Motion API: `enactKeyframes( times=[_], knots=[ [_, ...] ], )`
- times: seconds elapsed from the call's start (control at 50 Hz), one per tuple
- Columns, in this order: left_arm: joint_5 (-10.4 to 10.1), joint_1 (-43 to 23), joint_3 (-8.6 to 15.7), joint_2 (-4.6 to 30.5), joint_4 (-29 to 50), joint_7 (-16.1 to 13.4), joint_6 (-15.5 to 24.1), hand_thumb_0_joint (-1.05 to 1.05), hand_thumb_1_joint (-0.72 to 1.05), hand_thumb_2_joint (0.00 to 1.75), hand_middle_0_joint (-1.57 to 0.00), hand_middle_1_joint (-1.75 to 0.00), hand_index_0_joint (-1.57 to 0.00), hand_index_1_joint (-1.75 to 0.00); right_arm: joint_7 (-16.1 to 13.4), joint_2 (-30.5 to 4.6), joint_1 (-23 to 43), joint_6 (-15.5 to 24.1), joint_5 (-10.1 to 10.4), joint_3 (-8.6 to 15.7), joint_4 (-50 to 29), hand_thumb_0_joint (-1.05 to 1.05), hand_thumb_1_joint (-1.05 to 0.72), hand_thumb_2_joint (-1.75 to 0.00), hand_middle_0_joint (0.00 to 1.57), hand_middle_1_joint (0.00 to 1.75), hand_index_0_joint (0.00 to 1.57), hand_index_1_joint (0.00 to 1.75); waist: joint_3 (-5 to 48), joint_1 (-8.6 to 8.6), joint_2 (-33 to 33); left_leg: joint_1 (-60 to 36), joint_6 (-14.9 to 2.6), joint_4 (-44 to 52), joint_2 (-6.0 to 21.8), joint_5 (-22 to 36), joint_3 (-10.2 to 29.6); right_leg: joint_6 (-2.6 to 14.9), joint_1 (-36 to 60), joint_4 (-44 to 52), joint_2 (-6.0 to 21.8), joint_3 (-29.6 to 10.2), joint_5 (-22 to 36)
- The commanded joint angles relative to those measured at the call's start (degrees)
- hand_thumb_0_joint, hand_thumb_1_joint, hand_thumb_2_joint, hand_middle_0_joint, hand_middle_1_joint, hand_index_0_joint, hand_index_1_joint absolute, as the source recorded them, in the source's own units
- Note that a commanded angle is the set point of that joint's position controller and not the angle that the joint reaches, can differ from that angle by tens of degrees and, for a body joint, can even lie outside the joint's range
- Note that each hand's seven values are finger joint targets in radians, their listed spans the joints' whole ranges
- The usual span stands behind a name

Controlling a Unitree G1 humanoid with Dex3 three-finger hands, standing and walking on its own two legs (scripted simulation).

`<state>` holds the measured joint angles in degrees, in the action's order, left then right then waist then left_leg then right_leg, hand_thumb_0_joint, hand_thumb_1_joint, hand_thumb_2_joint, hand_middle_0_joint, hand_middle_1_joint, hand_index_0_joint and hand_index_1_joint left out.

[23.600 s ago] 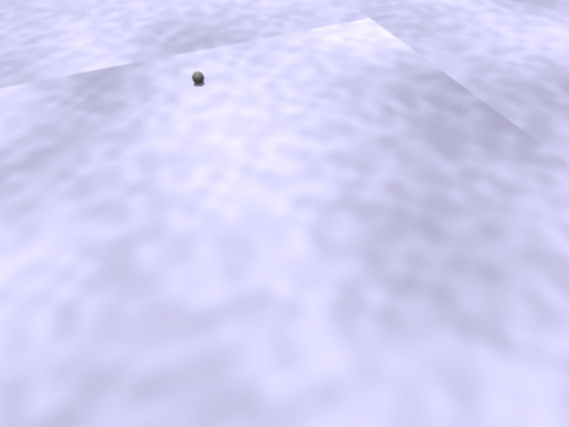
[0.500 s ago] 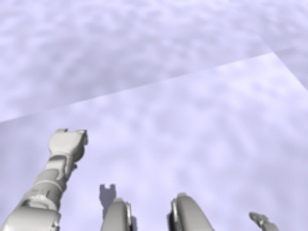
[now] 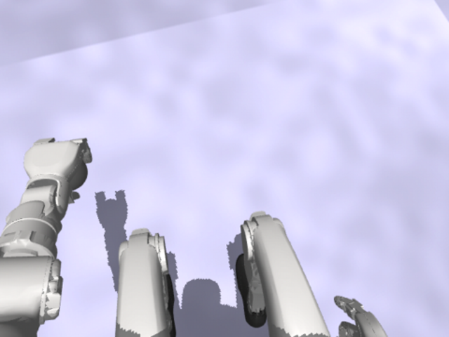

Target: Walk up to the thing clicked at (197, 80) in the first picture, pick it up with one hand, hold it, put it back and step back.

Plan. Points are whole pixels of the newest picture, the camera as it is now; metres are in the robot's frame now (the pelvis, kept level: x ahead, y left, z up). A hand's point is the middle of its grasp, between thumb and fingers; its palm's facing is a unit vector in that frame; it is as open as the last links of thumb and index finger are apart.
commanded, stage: crouch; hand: left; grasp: from above
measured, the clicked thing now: (66, 172) +0.44 +0.26 -0.18
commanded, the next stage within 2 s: lower in 0.78 s
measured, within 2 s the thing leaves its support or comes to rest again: neither
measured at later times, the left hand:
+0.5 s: hand (76, 180) +0.44 +0.27 -0.26, palm faces -0.48 -0.05 -0.88, open 9.4 cm
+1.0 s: hand (82, 179) +0.45 +0.28 -0.31, palm faces -0.48 -0.04 -0.88, open 9.3 cm
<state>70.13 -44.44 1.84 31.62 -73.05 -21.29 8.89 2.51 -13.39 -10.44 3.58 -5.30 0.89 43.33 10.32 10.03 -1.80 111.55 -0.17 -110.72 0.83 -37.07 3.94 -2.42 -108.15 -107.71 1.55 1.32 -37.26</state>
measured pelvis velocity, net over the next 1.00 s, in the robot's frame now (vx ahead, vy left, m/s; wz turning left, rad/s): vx -0.01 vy -0.01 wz -0.07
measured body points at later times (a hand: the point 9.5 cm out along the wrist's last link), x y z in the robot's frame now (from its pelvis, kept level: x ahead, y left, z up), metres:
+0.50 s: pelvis -0.01 -0.01 -0.08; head +0.24 +0.04 +0.29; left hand +0.46 +0.27 -0.21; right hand +0.04 -0.29 -0.19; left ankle +0.07 +0.12 -0.44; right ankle +0.08 -0.14 -0.44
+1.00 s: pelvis -0.01 -0.01 -0.13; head +0.25 +0.05 +0.24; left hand +0.47 +0.28 -0.26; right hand +0.02 -0.28 -0.23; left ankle +0.07 +0.12 -0.44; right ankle +0.08 -0.14 -0.44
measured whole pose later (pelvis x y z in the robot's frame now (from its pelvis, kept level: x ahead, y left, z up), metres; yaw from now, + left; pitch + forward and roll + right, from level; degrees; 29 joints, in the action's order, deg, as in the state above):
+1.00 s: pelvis -0.01 -0.01 -0.13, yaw -4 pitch +36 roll -8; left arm 74.1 -54.8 7.9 44.0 -84.6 -23.4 13.2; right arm 8.4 -15.7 -8.6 3.6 -8.9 -2.9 43.3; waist 2.3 13.6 0.9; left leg 131.1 0.6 -134.9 0.9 -39.8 7.8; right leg -2.8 -126.9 -130.2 -0.3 3.0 -39.1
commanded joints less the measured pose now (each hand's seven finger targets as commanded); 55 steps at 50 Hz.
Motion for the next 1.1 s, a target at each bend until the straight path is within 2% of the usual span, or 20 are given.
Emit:
enactKeyframes(
  times=[0.0, 0.04, 0.12, 0.16, 0.2, 0.24, 0.28, 0.32, 0.34, 0.36, 0.4, 0.5, 0.52, 0.54, 0.58, 0.6, 0.7, 0.9, 0.98, 1.08],
  knots=[
    [1.2, -24.9, 5.2, 19.8, 12.1, -4.4, 0.7, 0.0, 0.42, 0.95, -0.69, -1.11, -0.78, -1.02, 0.0, -13.8, -11.2, 1.3, -0.4, 4.8, -2.0, 0.0, -0.9, -0.91, 0.2, 0.3, 0.2, 0.3, 41.3, -0.21, -15.2, -35.6, 0.12, 10.4, -0.9, 13.1, 0.0, 4.73, 10.7, 7.9, -1.3, 3.3, 12.0],
    [1.5, -22.1, 4.6, 17.7, 8.5, -4.4, 0.4, 0.0, 0.43, 0.95, -0.7, -1.11, -0.79, -1.02, 0.6, -14.1, -11.4, 1.4, -0.9, 4.6, -1.9, 0.0, -0.9, -0.91, 0.2, 0.3, 0.2, 0.3, 39.7, 0.46, -15.2, -34.5, 0.25, 8.7, -0.8, 14.7, 0.0, 4.46, 9.2, 6.6, -0.9, 3.7, 13.0],
    [1.3, -20.7, 6.2, 20.0, 6.5, -4.1, 0.1, 0.0, 0.44, 0.97, -0.7, -1.13, -0.79, -1.04, 1.9, -14.4, -11.8, 1.4, -1.3, 4.6, -2.3, 0.0, -0.91, -0.91, 0.2, 0.3, 0.2, 0.3, 40.0, 0.26, -14.3, -31.9, -0.34, 5.0, -0.9, 16.7, -1.1, 4.23, 10.1, 4.9, -1.2, 3.7, 15.1],
    [0.9, -21.9, 5.6, 19.5, 7.1, -3.5, 0.5, 0.0, 0.46, 0.98, -0.72, -1.14, -0.81, -1.05, 2.5, -14.0, -11.9, 1.3, -1.5, 4.5, -2.3, 0.0, -0.91, -0.91, 0.2, 0.3, 0.2, 0.3, 39.2, 1.07, -13.3, -28.5, -0.81, 3.2, -1.0, 15.5, -1.8, 4.13, 11.1, 4.3, -1.6, 3.8, 15.2],
    [0.7, -23.0, 6.7, 21.9, 8.2, -3.0, 0.9, 0.0, 0.47, 0.97, -0.72, -1.15, -0.81, -1.05, 2.8, -14.2, -11.8, 1.1, -1.5, 4.6, -2.2, 0.0, -0.91, -0.9, 0.2, 0.3, 0.2, 0.3, 39.4, 0.56, -13.1, -26.9, -0.99, 1.9, -0.9, 15.1, -2.0, 4.09, 10.7, 3.2, -1.9, 3.9, 15.0],
    [0.4, -21.6, 5.6, 19.7, 5.1, -2.4, 1.1, 0.0, 0.49, 0.97, -0.73, -1.15, -0.82, -1.05, 3.1, -14.3, -11.3, 1.0, -1.6, 4.4, -2.4, 0.0, -0.91, -0.9, 0.2, 0.3, 0.2, 0.3, 36.9, 1.34, -12.2, -24.6, -0.98, 1.1, -0.9, 13.5, -1.9, 4.02, 9.2, 2.3, -2.0, 4.1, 14.0],
    [0.2, -23.1, 6.4, 22.1, 6.2, -2.2, 1.9, 0.0, 0.49, 0.95, -0.71, -1.16, -0.82, -1.05, 3.4, -14.5, -11.5, 0.8, -1.7, 4.5, -2.1, 0.0, -0.91, -0.9, 0.2, 0.3, 0.2, 0.3, 36.1, 1.56, -10.7, -21.4, -1.36, -0.4, -0.9, 12.1, -2.2, 3.74, 10.5, 2.0, -2.2, 4.0, 14.0],
    [0.5, -21.3, 6.5, 21.9, 3.6, -1.9, 2.2, 0.0, 0.48, 0.94, -0.72, -1.14, -0.82, -1.04, 3.7, -14.5, -11.3, 0.7, -1.7, 4.1, -2.3, 0.0, -0.91, -0.9, 0.2, 0.3, 0.2, 0.3, 34.8, 1.33, -10.7, -20.1, -1.22, -1.2, -1.0, 11.9, -2.3, 3.76, 9.4, 0.9, -2.2, 3.9, 13.4],
    [0.5, -24.4, 6.7, 23.3, 6.1, -1.9, 2.9, 0.0, 0.5, 0.94, -0.72, -1.14, -0.82, -1.04, 3.7, -14.7, -11.1, 0.6, -1.7, 4.3, -1.9, 0.0, -0.9, -0.9, 0.2, 0.3, 0.2, 0.3, 36.4, 1.28, -11.3, -20.2, -1.31, -1.8, -0.8, 11.7, -2.2, 3.84, 8.7, 0.2, -2.6, 4.1, 13.4],
    [0.9, -25.3, 7.0, 24.5, 6.2, -1.9, 3.4, 0.0, 0.5, 0.93, -0.71, -1.14, -0.82, -1.04, 3.8, -14.9, -11.3, 0.5, -1.8, 4.3, -1.6, 0.0, -0.91, -0.9, 0.2, 0.3, 0.2, 0.3, 36.3, 1.5, -11.9, -19.4, -1.24, -2.2, -0.8, 11.4, -2.3, 3.88, 8.9, -0.4, -2.7, 4.1, 13.2],
    [1.3, -23.9, 6.6, 23.2, 4.3, -2.1, 3.7, 0.0, 0.5, 0.91, -0.71, -1.14, -0.82, -1.03, 4.0, -14.8, -11.2, 0.4, -1.9, 4.1, -1.7, 0.0, -0.91, -0.9, 0.2, 0.3, 0.2, 0.3, 35.4, 1.75, -11.5, -18.9, -1.16, -3.2, -0.8, 11.7, -2.2, 3.85, 7.7, -1.3, -2.7, 4.4, 13.4],
    [2.5, -26.7, 8.6, 26.8, 4.6, -3.7, 4.8, 0.0, 0.49, 0.89, -0.71, -1.12, -0.82, -1.01, 4.2, -15.5, -10.4, 0.2, -2.4, 4.2, -1.2, 0.0, -0.91, -0.9, 0.2, 0.3, 0.2, 0.3, 36.3, 1.02, -15.8, -20.1, -0.63, -4.0, -0.6, 9.5, -1.8, 4.48, 3.2, -4.5, -2.8, 5.0, 11.0],
    [3.0, -25.5, 8.0, 25.5, 3.5, -3.8, 4.7, 0.0, 0.49, 0.88, -0.7, -1.13, -0.81, -1.02, 4.3, -15.5, -10.7, 0.2, -2.5, 4.2, -1.0, 0.0, -0.91, -0.9, 0.2, 0.3, 0.2, 0.3, 35.9, 1.34, -16.1, -20.9, -0.5, -4.1, -0.5, 9.9, -1.5, 4.48, 2.2, -4.9, -2.7, 5.3, 11.2],
    [3.5, -27.3, 8.2, 26.3, 4.1, -4.2, 4.9, 0.0, 0.49, 0.87, -0.69, -1.13, -0.81, -1.01, 4.3, -16.0, -10.6, 0.1, -2.5, 4.2, -0.8, 0.0, -0.9, -0.9, 0.2, 0.3, 0.2, 0.3, 35.4, 1.86, -16.7, -19.8, -0.47, -4.2, -0.6, 9.3, -1.4, 4.48, 0.9, -5.7, -2.6, 5.5, 10.8],
    [3.3, -27.6, 9.0, 27.4, 3.4, -4.8, 4.9, 0.0, 0.49, 0.86, -0.7, -1.1, -0.81, -0.99, 4.3, -16.1, -10.2, 0.0, -2.7, 4.0, -0.7, 0.0, -0.91, -0.9, 0.2, 0.3, 0.2, 0.3, 35.7, 1.92, -16.6, -18.8, -0.61, -4.9, -0.7, 8.8, -1.4, 4.4, 0.6, -6.2, -2.7, 5.7, 10.5],
    [3.2, -26.4, 8.5, 25.9, 2.4, -5.0, 4.6, 0.0, 0.49, 0.87, -0.7, -1.11, -0.81, -1.0, 4.4, -15.7, -11.0, 0.1, -2.8, 3.8, -0.7, 0.0, -0.9, -0.9, 0.2, 0.3, 0.2, 0.3, 35.2, 2.23, -16.2, -19.6, -0.57, -5.0, -0.6, 9.1, -1.0, 4.28, 0.4, -6.4, -2.4, 5.8, 10.8],
    [3.3, -28.6, 7.9, 26.6, 0.7, -5.3, 3.9, 0.0, 0.52, 0.9, -0.74, -1.11, -0.84, -1.01, 4.4, -16.3, -10.7, 0.3, -3.0, 3.3, -0.5, 0.0, -0.91, -0.9, 0.2, 0.3, 0.2, 0.3, 34.4, 2.85, -16.8, -17.8, -0.68, -6.2, -0.6, 7.0, -0.9, 4.43, -1.9, -7.7, -2.6, 6.1, 9.5],
    [3.0, -27.4, 7.8, 28.5, -1.9, -4.3, 3.7, 0.0, 0.55, 0.97, -0.82, -1.13, -0.9, -1.05, 4.8, -16.3, -11.4, 0.3, -3.2, 1.3, -0.1, 0.0, -0.92, -0.9, 0.2, 0.3, 0.2, 0.3, 33.0, 3.21, -14.4, -12.7, -1.26, -10.7, -0.9, 9.9, -2.2, 3.92, 1.3, -8.9, -3.0, 5.8, 12.8],
    [3.1, -27.2, 7.6, 28.5, -5.6, -4.2, 4.7, 0.0, 0.59, 0.96, -0.84, -1.11, -0.92, -1.03, 5.0, -16.7, -10.9, 0.3, -3.3, 0.4, -0.1, 0.0, -0.91, -0.9, 0.2, 0.3, 0.2, 0.3, 30.0, 4.06, -12.3, -9.2, -1.43, -11.9, -1.0, 8.6, -1.5, 3.97, -0.8, -10.2, -3.2, 6.7, 11.4],
    [3.9, -27.9, 8.8, 30.7, -5.3, -5.3, 6.4, 0.0, 0.59, 0.95, -0.86, -1.08, -0.93, -1.01, 5.4, -17.5, -10.3, 0.5, -4.1, -0.2, -0.3, 0.0, -0.91, -0.9, 0.2, 0.3, 0.2, 0.3, 29.1, 4.43, -15.7, -10.2, -0.97, -12.8, -1.0, 8.8, -1.0, 3.98, -2.2, -12.5, -3.4, 7.8, 11.2]
  ],
)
